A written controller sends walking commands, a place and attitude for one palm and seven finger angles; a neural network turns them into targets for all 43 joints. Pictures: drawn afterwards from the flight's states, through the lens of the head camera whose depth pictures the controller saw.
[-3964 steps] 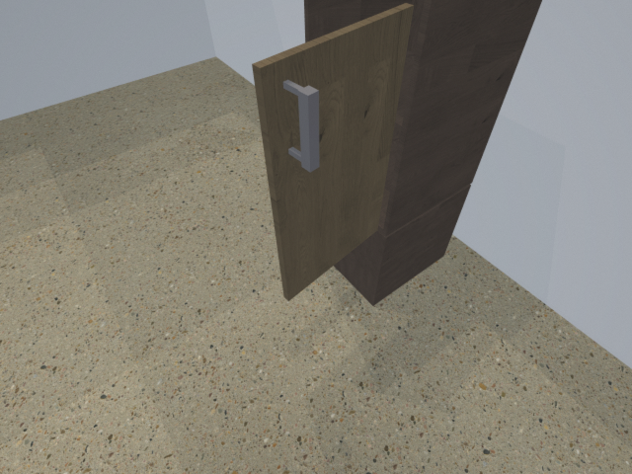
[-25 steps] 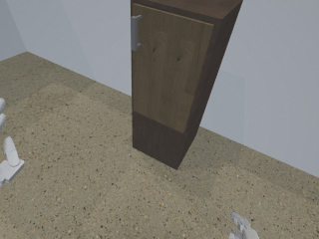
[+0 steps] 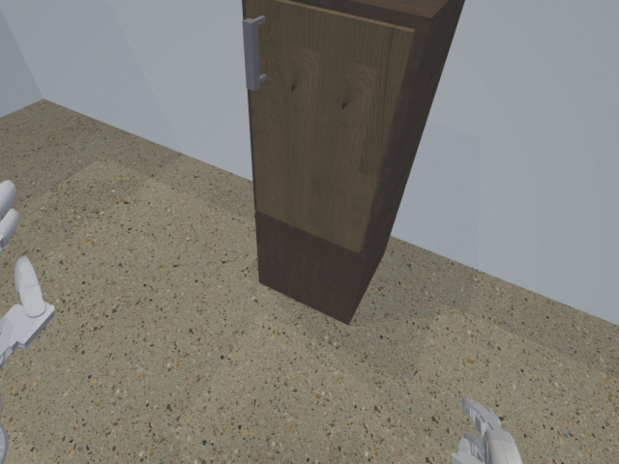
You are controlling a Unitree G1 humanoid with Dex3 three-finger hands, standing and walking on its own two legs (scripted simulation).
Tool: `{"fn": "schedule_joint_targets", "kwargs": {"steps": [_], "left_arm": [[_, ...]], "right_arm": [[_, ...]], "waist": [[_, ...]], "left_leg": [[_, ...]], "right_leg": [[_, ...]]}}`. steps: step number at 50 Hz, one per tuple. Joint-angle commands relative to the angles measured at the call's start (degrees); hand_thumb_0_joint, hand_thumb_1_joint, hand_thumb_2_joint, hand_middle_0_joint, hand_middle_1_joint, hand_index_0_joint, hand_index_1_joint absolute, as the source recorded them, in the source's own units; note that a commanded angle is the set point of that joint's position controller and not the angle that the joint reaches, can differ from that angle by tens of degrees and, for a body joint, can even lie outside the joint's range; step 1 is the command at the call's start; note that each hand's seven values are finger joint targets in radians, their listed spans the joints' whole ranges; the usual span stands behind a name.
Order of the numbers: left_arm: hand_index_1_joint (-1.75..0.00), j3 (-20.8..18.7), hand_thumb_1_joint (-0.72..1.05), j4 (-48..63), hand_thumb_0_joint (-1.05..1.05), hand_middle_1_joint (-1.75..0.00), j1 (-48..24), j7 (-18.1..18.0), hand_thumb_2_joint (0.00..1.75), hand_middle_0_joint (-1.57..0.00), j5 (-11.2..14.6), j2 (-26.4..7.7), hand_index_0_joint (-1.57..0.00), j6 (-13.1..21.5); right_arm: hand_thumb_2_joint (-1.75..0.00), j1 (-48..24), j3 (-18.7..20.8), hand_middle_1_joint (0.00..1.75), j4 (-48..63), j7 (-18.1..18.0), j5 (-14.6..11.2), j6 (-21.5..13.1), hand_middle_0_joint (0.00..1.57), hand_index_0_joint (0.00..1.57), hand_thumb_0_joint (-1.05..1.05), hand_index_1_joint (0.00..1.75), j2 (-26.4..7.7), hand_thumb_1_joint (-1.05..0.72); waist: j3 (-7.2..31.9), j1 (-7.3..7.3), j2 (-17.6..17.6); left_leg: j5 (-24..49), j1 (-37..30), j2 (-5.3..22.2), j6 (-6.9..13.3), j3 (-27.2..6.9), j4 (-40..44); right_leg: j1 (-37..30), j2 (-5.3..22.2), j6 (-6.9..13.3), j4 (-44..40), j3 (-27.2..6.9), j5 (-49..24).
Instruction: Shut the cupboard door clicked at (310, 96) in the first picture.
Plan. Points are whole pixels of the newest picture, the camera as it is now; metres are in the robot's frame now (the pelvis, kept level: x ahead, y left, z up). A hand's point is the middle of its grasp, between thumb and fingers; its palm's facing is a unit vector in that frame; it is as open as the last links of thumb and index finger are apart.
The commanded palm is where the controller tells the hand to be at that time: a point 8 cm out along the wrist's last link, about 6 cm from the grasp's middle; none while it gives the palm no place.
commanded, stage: stop stepping back and stand still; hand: left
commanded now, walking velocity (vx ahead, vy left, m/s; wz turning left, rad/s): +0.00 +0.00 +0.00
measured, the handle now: (257, 53) +0.84 +0.16 +0.16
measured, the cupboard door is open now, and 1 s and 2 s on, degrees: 0 0 0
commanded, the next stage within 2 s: let the arm hang, fingers relaxed in 0.12 s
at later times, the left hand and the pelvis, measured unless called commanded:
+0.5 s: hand out of the picture +0.07 +0.19 -0.16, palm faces +0.04 -0.98 -0.17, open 7.4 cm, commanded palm none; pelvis +0.00 +0.01 +0.00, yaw +3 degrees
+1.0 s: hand out of the picture -0.11 +0.19 -0.16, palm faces +0.09 -0.97 -0.21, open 7.3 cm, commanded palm none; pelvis -0.01 +0.02 +0.01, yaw +3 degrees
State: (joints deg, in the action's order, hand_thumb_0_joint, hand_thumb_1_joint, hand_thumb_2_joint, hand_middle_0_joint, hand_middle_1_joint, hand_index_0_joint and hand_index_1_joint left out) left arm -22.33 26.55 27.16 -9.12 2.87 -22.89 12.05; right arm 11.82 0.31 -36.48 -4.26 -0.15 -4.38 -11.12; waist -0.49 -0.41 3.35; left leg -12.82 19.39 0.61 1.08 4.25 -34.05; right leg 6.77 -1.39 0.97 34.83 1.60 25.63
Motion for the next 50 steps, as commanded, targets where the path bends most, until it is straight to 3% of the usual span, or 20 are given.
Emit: {"fn": "schedule_joint_targets", "kwargs": {"steps": [1, 3, 5, 7, 10, 11, 12, 15, 17, 19, 20, 21, 23, 25, 28, 30, 33, 40, 45, 50], "left_arm": [[-0.30, -12.98, 0.90, 14.97, 0.00, -0.30, -0.18, -0.73, 0.90, -0.20, -0.06, -15.01, -0.20, 5.23], [-0.30, -11.53, 0.90, 13.38, 0.00, -0.30, 4.54, -0.42, 0.90, -0.20, 0.72, -12.41, -0.20, 4.73], [-0.30, -11.44, 0.90, 12.62, 0.00, -0.30, 7.49, -0.32, 0.90, -0.20, 1.33, -11.91, -0.20, 3.65], [-0.30, -9.64, 0.90, 11.14, 0.00, -0.30, 8.54, -0.03, 0.90, -0.20, 1.53, -10.31, -0.20, 2.45], [-0.30, -8.67, 0.90, 10.25, 0.00, -0.30, 5.30, 0.02, 0.90, -0.20, 1.36, -10.90, -0.20, 1.03], [-0.30, 17.12, 0.90, -26.93, 0.00, -0.30, -0.99, 6.26, 0.90, -0.20, -1.80, -0.08, -0.20, -5.45], [-0.30, 15.46, 0.90, -30.93, 0.00, -0.30, -1.87, 7.91, 0.90, -0.20, -3.64, -1.45, -0.20, -9.97], [-0.30, 16.81, 0.90, -37.61, 0.00, -0.30, -4.10, 8.65, 0.90, -0.20, -4.25, 0.71, -0.20, -12.05], [-0.30, 17.38, 0.90, -44.34, 0.00, -0.30, -6.30, 8.94, 0.90, -0.20, -4.57, -0.06, -0.20, -11.81], [-0.30, 17.34, 0.90, -50.78, 0.00, -0.30, -8.22, 8.73, 0.90, -0.20, -4.54, -1.87, -0.20, -11.74], [-0.30, 17.63, 0.90, -54.67, 0.00, -0.30, -8.78, 8.39, 0.90, -0.20, -4.48, -1.27, -0.20, -11.66], [-0.30, 18.23, 0.90, -58.19, 0.00, -0.30, -9.28, 8.10, 0.90, -0.20, -4.41, -0.75, -0.20, -11.86], [-0.30, 19.63, 0.90, -63.74, 0.00, -0.30, -10.57, 7.63, 0.90, -0.20, -3.96, 1.28, -0.20, -12.35], [-0.30, 20.20, 0.90, -69.22, 0.00, -0.30, -9.52, 7.52, 0.90, -0.20, -3.60, 2.48, -0.20, -12.44], [-0.30, 19.61, 0.90, -76.81, 0.00, -0.30, -4.98, 7.50, 0.90, -0.20, -3.45, 4.69, -0.20, -12.66], [-0.30, 20.05, 0.90, -80.83, 0.00, -0.30, -3.63, 7.78, 0.90, -0.20, -3.38, 4.94, -0.20, -12.64], [-0.30, 20.63, 0.90, -85.15, 0.00, -0.30, -2.47, 7.94, 0.90, -0.20, -3.46, 6.49, -0.20, -12.41], [-0.30, 21.66, 0.90, -91.41, 0.00, -0.30, 0.06, 7.49, 0.90, -0.20, -3.44, 9.30, -0.20, -12.06], [-0.30, 21.96, 0.90, -93.49, 0.00, -0.30, 1.73, 7.05, 0.90, -0.20, -3.43, 10.43, -0.20, -12.01], [-0.30, 22.07, 0.90, -94.18, 0.00, -0.30, 2.72, 6.74, 0.90, -0.20, -3.41, 11.04, -0.20, -12.00]], "right_arm": [[-0.90, -4.22, 1.59, 0.30, 9.25, -0.36, -0.06, -3.99, 0.20, 0.20, 0.00, 0.30, -7.21, -0.90], [-0.90, -3.56, 1.59, 0.30, 9.83, 0.19, -0.42, -3.50, 0.20, 0.20, 0.00, 0.30, -6.55, -0.90], [-0.90, -2.90, 1.77, 0.30, 9.67, 0.64, -0.68, -2.61, 0.20, 0.20, 0.00, 0.30, -6.78, -0.90], [-0.90, -2.44, 1.64, 0.30, 9.71, 0.61, -1.08, -1.83, 0.20, 0.20, 0.00, 0.30, -6.86, -0.90], [-0.90, -3.19, 1.45, 0.30, 9.91, -0.11, -1.16, -1.10, 0.20, 0.20, 0.00, 0.30, -7.24, -0.90], [-0.90, -8.61, 2.79, 0.30, 3.08, 4.54, -2.39, -5.70, 0.20, 0.20, 0.00, 0.30, -12.57, -0.90], [-0.90, -2.92, 4.40, 0.30, -1.06, 4.78, -0.31, -3.66, 0.20, 0.20, 0.00, 0.30, -16.12, -0.90], [-0.90, -3.79, 2.54, 0.30, -2.07, 4.00, 0.34, -0.14, 0.20, 0.20, 0.00, 0.30, -14.21, -0.90], [-0.90, -4.97, 1.37, 0.30, -2.21, 3.88, 0.89, 0.99, 0.20, 0.20, 0.00, 0.30, -13.07, -0.90], [-0.90, -4.64, 1.13, 0.30, -2.94, 3.83, 1.23, 1.91, 0.20, 0.20, 0.00, 0.30, -11.73, -0.90], [-0.90, -5.10, 1.14, 0.30, -4.07, 3.70, 1.62, 2.55, 0.20, 0.20, 0.00, 0.30, -10.98, -0.90], [-0.90, -4.47, 1.04, 0.30, -5.28, 3.66, 1.73, 3.25, 0.20, 0.20, 0.00, 0.30, -10.18, -0.90], [-0.90, -2.68, 0.65, 0.30, -8.18, 3.61, 1.90, 4.40, 0.20, 0.20, 0.00, 0.30, -8.44, -0.90], [-0.90, -1.61, 0.35, 0.30, -10.76, 3.42, 1.82, 4.62, 0.20, 0.20, 0.00, 0.30, -8.11, -0.90], [-0.90, -0.55, 0.38, 0.30, -13.81, 2.66, 1.70, 4.82, 0.20, 0.20, 0.00, 0.30, -7.14, -0.90], [-0.90, 0.43, 0.38, 0.30, -15.63, 2.38, 1.52, 5.01, 0.20, 0.20, 0.00, 0.30, -6.98, -0.90], [-0.90, 2.69, 0.55, 0.30, -18.08, 2.02, 1.13, 5.10, 0.20, 0.20, 0.00, 0.30, -6.86, -0.90], [-0.90, 6.35, 0.71, 0.30, -23.20, 1.78, 0.93, 5.36, 0.20, 0.20, 0.00, 0.30, -5.59, -0.90], [-0.90, 7.67, 0.57, 0.30, -25.85, 1.86, 0.91, 5.60, 0.20, 0.20, 0.00, 0.30, -3.82, -0.90], [-0.90, 8.70, 0.31, 0.30, -27.47, 1.91, 0.96, 5.68, 0.20, 0.20, 0.00, 0.30, -2.23, -0.90]], "waist": [[0.52, 0.97, -12.76], [6.00, 0.58, -7.61], [10.93, 0.44, -3.54], [14.05, 0.19, -3.06], [14.01, 0.14, -3.08], [9.42, -2.49, -2.77], [10.52, -1.93, -3.34], [6.32, 0.46, -1.25], [2.88, 1.21, 4.34], [3.03, 0.42, 6.64], [3.21, 0.62, 9.95], [2.31, 0.35, 9.23], [0.38, -0.61, -0.35], [-0.51, -0.59, -10.12], [-0.20, 0.72, -18.26], [-0.96, 0.82, -19.20], [-1.13, 0.48, -11.71], [-4.82, -0.26, -0.63], [-7.07, -0.33, 1.34], [-9.33, -0.22, -0.93]], "left_leg": [[-8.21, 1.05, 8.59, 3.28, -13.92, 16.42], [3.11, -4.64, 5.23, 1.30, -8.19, 8.71], [15.01, -8.27, 4.58, 0.73, -5.59, 3.28], [23.32, -10.17, 4.76, 0.78, -4.40, 2.51], [28.16, -14.30, 5.16, 1.54, -4.12, 2.61], [37.89, -10.99, 5.68, 1.40, -7.21, -3.73], [36.44, -11.19, 6.63, 2.16, -7.24, -3.62], [20.45, -1.11, 9.59, 4.53, -12.14, 2.00], [15.00, 1.04, 7.28, 3.63, -12.25, 3.23], [17.28, -0.51, 3.42, 2.04, -9.16, -0.25], [15.77, -0.52, 2.27, 1.31, -7.54, -2.16], [12.07, -1.35, 1.94, 0.67, -6.88, -2.88], [11.88, -5.24, 2.16, 0.42, -6.83, -0.28], [14.09, -6.82, 3.70, 1.24, -9.73, 4.14], [7.98, -4.31, 4.61, 2.18, -12.66, 9.43], [3.49, -3.71, 4.50, 2.01, -13.24, 11.88], [2.53, -5.88, 4.98, 2.08, -13.45, 13.01], [0.66, -9.39, 4.79, 1.90, -11.87, 14.54], [0.76, -9.56, 4.42, 1.80, -10.56, 14.69], [0.70, -8.13, 3.94, 1.64, -9.56, 14.58]], "right_leg": [[1.54, 1.29, -1.06, -10.97, -2.34, -7.84], [1.86, 3.81, -0.59, -14.14, -5.75, -15.10], [0.72, 6.37, -1.12, -12.94, -8.01, -28.82], [-1.50, 6.26, -2.22, -9.83, -5.92, -40.82], [1.44, 4.78, -3.78, -9.12, -3.78, -42.62], [8.25, 7.45, -0.20, -1.09, 0.53, -45.70], [8.68, 7.31, -0.07, 0.37, -1.36, -38.34], [7.53, 5.01, -0.30, -0.81, -0.46, -11.55], [5.85, 6.00, 0.68, -7.22, -2.14, -11.27], [4.60, 9.78, 2.62, -8.79, -4.75, -24.72], [3.96, 11.13, 3.74, -9.08, -5.88, -31.28], [4.80, 12.83, 4.97, -9.95, -6.31, -32.67], [7.42, 12.12, 5.22, -11.03, -5.55, -24.29], [7.06, 8.86, 3.32, -12.10, -4.30, -14.40], [1.61, 6.94, 2.62, -14.12, -3.11, -9.14], [0.54, 6.46, 2.89, -14.93, -2.86, -8.18], [1.05, 6.33, 2.78, -16.86, -2.61, -8.18], [5.72, 6.56, 2.35, -19.05, -2.42, -5.62], [7.60, 6.84, 2.18, -19.26, -2.66, -4.36], [8.43, 6.99, 2.16, -19.12, -2.97, -3.68]]}}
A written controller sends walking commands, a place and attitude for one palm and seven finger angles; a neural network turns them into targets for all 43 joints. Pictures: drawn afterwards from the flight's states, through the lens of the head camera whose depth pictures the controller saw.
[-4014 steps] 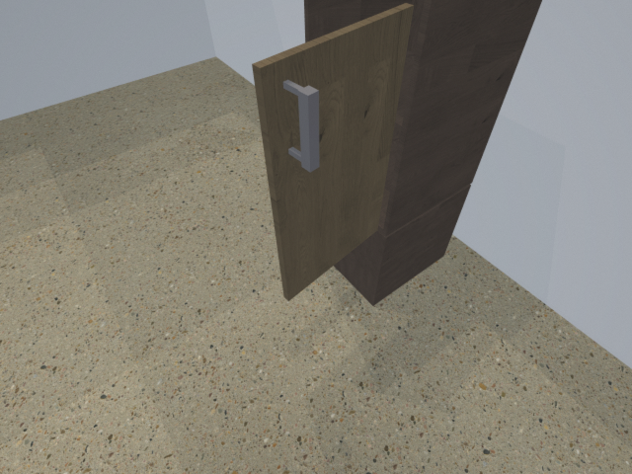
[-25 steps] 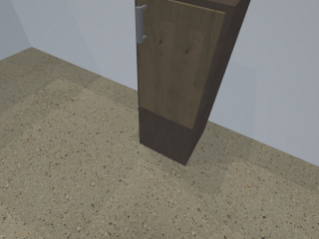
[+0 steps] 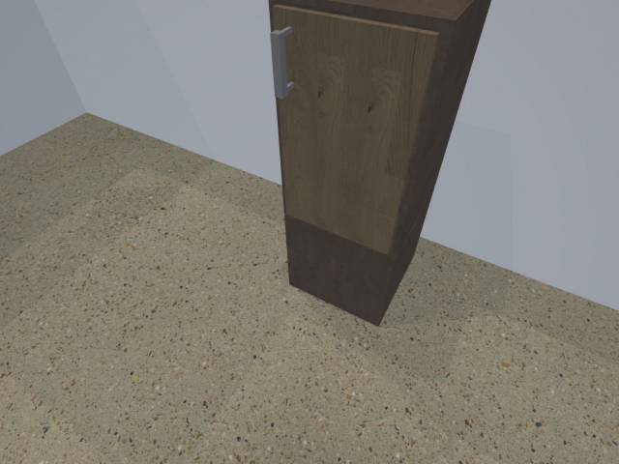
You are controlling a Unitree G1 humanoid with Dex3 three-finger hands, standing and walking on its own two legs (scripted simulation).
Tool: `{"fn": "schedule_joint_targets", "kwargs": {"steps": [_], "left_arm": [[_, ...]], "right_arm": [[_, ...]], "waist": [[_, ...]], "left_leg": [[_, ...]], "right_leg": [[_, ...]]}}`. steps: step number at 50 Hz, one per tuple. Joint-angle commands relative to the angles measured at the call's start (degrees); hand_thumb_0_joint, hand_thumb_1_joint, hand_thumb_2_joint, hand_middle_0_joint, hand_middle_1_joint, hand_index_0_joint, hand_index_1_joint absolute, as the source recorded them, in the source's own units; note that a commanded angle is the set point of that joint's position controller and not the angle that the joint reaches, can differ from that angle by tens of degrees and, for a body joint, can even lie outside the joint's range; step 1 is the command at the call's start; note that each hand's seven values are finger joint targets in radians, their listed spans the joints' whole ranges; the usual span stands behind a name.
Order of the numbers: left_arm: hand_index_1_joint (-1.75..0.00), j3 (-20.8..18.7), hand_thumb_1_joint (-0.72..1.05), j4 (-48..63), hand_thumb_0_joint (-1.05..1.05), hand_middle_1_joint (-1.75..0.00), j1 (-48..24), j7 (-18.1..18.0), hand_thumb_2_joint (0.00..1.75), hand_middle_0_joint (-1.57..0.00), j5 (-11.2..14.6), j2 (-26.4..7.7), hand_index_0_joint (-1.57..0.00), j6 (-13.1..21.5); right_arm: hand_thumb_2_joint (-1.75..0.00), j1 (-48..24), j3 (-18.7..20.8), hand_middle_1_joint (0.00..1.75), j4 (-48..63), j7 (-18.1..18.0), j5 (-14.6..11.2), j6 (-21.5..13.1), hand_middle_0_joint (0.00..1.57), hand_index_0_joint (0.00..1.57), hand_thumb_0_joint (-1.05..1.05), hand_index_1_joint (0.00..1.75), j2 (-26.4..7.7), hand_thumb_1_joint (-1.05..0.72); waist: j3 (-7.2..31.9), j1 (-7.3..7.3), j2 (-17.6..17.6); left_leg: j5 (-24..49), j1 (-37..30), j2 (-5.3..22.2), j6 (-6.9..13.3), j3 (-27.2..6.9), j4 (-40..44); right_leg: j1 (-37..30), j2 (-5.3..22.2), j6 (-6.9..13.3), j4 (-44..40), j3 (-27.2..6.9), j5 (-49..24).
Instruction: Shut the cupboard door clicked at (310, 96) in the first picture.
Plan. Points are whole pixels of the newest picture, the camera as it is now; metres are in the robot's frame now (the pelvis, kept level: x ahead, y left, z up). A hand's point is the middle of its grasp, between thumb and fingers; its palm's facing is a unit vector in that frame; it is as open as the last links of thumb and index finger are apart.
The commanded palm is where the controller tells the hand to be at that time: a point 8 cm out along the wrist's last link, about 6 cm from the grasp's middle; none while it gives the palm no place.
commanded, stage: let the arm hang, fingers relaxed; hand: left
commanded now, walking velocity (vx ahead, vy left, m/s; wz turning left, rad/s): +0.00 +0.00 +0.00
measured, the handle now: (284, 62) +0.86 +0.10 +0.15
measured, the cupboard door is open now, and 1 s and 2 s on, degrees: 0 0 0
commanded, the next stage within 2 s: look to check the result in 0.32 s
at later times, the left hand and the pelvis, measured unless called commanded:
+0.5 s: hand out of the picture -0.05 +0.14 -0.18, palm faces +0.06 -0.99 -0.16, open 7.3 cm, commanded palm none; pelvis +0.01 -0.01 +0.00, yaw +0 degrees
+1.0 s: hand out of the picture -0.03 +0.12 -0.18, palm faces +0.07 -0.99 -0.15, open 7.3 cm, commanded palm none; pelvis +0.03 -0.02 +0.00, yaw +0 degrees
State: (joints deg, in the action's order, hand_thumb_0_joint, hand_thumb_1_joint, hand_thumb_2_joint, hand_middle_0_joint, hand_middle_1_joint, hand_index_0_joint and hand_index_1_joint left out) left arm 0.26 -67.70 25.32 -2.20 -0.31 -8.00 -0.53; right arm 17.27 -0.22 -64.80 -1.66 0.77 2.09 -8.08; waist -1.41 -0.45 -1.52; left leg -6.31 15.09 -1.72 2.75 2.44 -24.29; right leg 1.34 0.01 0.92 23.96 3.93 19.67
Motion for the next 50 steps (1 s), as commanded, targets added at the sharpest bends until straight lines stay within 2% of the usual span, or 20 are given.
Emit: {"fn": "schedule_joint_targets", "kwargs": {"steps": [1, 5, 6, 10, 14, 16, 23, 26, 30, 36, 40, 41, 45, 50], "left_arm": [[-0.30, -0.67, 0.90, 0.08, 0.00, -0.30, 4.92, -0.19, 0.90, -0.20, -0.24, -4.27, -0.20, 0.56], [-0.30, -0.81, 0.90, -0.23, 0.00, -0.30, 5.04, -0.27, 0.90, -0.20, -0.23, -3.19, -0.20, 0.47], [-0.30, -0.87, 0.90, -0.12, 0.00, -0.30, 5.36, -0.28, 0.90, -0.20, -0.24, -3.71, -0.20, 0.47], [-0.30, -1.03, 0.90, -0.22, 0.00, -0.30, 4.90, -0.29, 0.90, -0.20, -0.26, -2.46, -0.20, 0.57], [-0.30, -1.21, 0.90, -0.12, 0.00, -0.30, 4.56, -0.35, 0.90, -0.20, -0.21, -2.16, -0.20, 0.70], [-0.30, -1.29, 0.90, 0.02, 0.00, -0.30, 4.69, -0.45, 0.90, -0.20, -0.24, -2.50, -0.20, 0.88], [-0.30, -1.30, 0.90, -0.17, 0.00, -0.30, 4.44, -0.63, 0.90, -0.20, -0.16, -1.66, -0.20, 0.89], [-0.30, -1.19, 0.90, -0.17, 0.00, -0.30, 4.76, -0.69, 0.90, -0.20, -0.19, -2.12, -0.20, 1.01], [-0.30, -1.03, 0.90, -0.23, 0.00, -0.30, 4.67, -0.80, 0.90, -0.20, -0.16, -1.69, -0.20, 1.03], [-0.30, -1.02, 0.90, -0.12, 0.00, -0.30, 5.00, -0.89, 0.90, -0.20, -0.20, -2.40, -0.20, 1.16], [-0.30, -1.00, 0.90, -0.09, 0.00, -0.30, 4.77, -0.94, 0.90, -0.20, -0.19, -1.96, -0.20, 1.05], [-0.30, -1.18, 0.90, -0.03, 0.00, -0.30, 5.05, -0.96, 0.90, -0.20, -0.22, -2.69, -0.20, 1.11], [-0.30, -1.11, 0.90, -0.04, 0.00, -0.30, 4.60, -0.96, 0.90, -0.20, -0.18, -2.08, -0.20, 1.04], [-0.30, -1.22, 0.90, 0.10, 0.00, -0.30, 4.30, -1.02, 0.90, -0.20, -0.18, -2.24, -0.20, 0.98]], "right_arm": [[-0.90, 3.31, 0.81, 0.30, 0.77, -0.71, -0.09, -0.79, 0.20, 0.20, 0.00, 0.30, -5.46, -0.90], [-0.90, 3.94, 0.76, 0.30, 0.33, -0.90, 0.14, -0.88, 0.20, 0.20, 0.00, 0.30, -4.05, -0.90], [-0.90, 3.88, 0.73, 0.30, 0.42, -0.88, -0.01, -0.86, 0.20, 0.20, 0.00, 0.30, -4.21, -0.90], [-0.90, 4.46, 0.84, 0.30, 0.37, -1.05, 0.25, -1.00, 0.20, 0.20, 0.00, 0.30, -3.50, -0.90], [-0.90, 5.06, 0.85, 0.30, 0.44, -1.14, 0.17, -1.22, 0.20, 0.20, 0.00, 0.30, -3.24, -0.90], [-0.90, 5.11, 0.88, 0.30, 0.43, -1.14, 0.01, -1.36, 0.20, 0.20, 0.00, 0.30, -3.48, -0.90], [-0.90, 4.99, 0.77, 0.30, 0.06, -1.30, 0.07, -1.55, 0.20, 0.20, 0.00, 0.30, -2.88, -0.90], [-0.90, 4.59, 0.83, 0.30, 0.20, -1.25, -0.16, -1.44, 0.20, 0.20, 0.00, 0.30, -3.40, -0.90], [-0.90, 4.31, 0.77, 0.30, -0.05, -1.28, -0.06, -1.44, 0.20, 0.20, 0.00, 0.30, -3.30, -0.90], [-0.90, 3.37, 0.64, 0.30, -0.06, -1.27, -0.24, -1.54, 0.20, 0.20, 0.00, 0.30, -3.67, -0.90], [-0.90, 3.01, 0.57, 0.30, -0.20, -1.42, -0.11, -1.63, 0.20, 0.20, 0.00, 0.30, -3.57, -0.90], [-0.90, 2.83, 0.53, 0.30, -0.06, -1.38, -0.28, -1.66, 0.20, 0.20, 0.00, 0.30, -3.77, -0.90], [-0.90, 2.60, 0.47, 0.30, -0.21, -1.52, -0.07, -1.68, 0.20, 0.20, 0.00, 0.30, -3.59, -0.90], [-0.90, 2.36, 0.50, 0.30, -0.06, -1.59, -0.09, -1.63, 0.20, 0.20, 0.00, 0.30, -3.62, -0.90]], "waist": [[-8.30, 0.00, 3.25], [-9.07, 0.07, 0.19], [-9.40, 0.42, 0.35], [-8.39, 0.18, -0.56], [-7.08, 0.09, 0.09], [-6.16, 0.26, 1.78], [-6.20, 0.08, 0.83], [-6.42, 0.21, 2.61], [-6.15, -0.13, 2.68], [-5.65, 0.25, 3.09], [-6.04, 0.13, 2.10], [-5.39, 0.35, 3.01], [-5.47, 0.20, 1.82], [-5.60, 0.27, 2.35]], "left_leg": [[-5.48, -3.84, 6.30, 0.02, -7.85, 4.75], [-7.24, -2.10, 6.04, -0.02, -8.13, 5.75], [-6.94, -2.09, 6.08, -0.02, -8.02, 5.63], [-6.99, -1.82, 5.87, -0.10, -8.08, 5.70], [-4.79, -2.42, 5.88, 0.03, -8.19, 4.94], [-1.84, -3.41, 6.14, 0.16, -7.86, 3.89], [1.97, -4.28, 6.35, 0.34, -7.52, 2.69], [2.52, -4.83, 6.47, 0.34, -7.36, 2.14], [3.34, -5.25, 6.50, 0.35, -7.12, 1.63], [6.12, -5.48, 6.72, 0.49, -6.51, 0.62], [6.89, -5.39, 6.61, 0.47, -6.28, 0.39], [7.71, -5.50, 6.71, 0.54, -6.20, 0.05], [7.55, -5.54, 6.50, 0.36, -6.00, -0.09], [7.91, -5.36, 6.52, 0.28, -5.63, -0.65]], "right_leg": [[13.67, 5.46, 2.24, -8.15, -5.10, 2.38], [12.94, 5.34, 2.34, -7.59, -5.34, 2.06], [13.03, 5.24, 2.27, -7.74, -5.07, 2.03], [12.27, 5.25, 2.36, -7.22, -5.26, 0.85], [11.40, 5.33, 2.37, -7.25, -5.27, -0.53], [10.87, 5.35, 2.28, -7.42, -4.92, -1.96], [10.19, 5.69, 2.03, -7.43, -4.74, -4.91], [10.55, 5.60, 1.89, -7.89, -4.83, -5.54], [10.06, 5.79, 1.76, -7.93, -5.09, -6.92], [8.88, 6.04, 1.36, -7.87, -4.80, -11.13], [8.23, 6.19, 1.34, -7.61, -4.87, -12.71], [7.68, 6.17, 1.07, -7.68, -4.64, -14.29], [7.24, 6.35, 1.23, -7.54, -4.90, -15.13], [6.65, 6.44, 1.00, -7.50, -4.68, -17.33]]}}
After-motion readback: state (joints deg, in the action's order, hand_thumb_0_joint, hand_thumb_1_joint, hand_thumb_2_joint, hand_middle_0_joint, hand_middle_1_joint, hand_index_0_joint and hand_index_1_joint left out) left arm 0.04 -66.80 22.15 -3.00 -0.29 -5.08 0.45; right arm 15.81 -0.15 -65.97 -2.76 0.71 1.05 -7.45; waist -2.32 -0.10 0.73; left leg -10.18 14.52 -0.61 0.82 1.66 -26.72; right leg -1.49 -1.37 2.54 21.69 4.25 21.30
